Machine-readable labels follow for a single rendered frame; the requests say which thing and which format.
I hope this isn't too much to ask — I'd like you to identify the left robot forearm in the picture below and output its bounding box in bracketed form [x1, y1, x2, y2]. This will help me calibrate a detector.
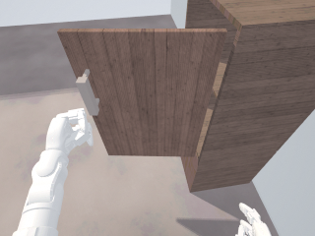
[12, 149, 69, 236]

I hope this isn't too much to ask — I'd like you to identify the handle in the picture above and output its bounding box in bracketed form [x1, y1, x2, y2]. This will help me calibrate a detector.
[76, 69, 99, 116]

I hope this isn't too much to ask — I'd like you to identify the robot left hand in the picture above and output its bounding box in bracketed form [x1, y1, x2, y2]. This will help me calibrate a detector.
[45, 108, 94, 156]

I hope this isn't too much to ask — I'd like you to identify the robot right hand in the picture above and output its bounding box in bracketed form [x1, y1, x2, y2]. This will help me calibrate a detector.
[235, 203, 272, 236]

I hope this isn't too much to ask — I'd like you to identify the cupboard door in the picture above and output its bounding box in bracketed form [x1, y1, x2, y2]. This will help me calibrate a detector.
[57, 29, 227, 157]

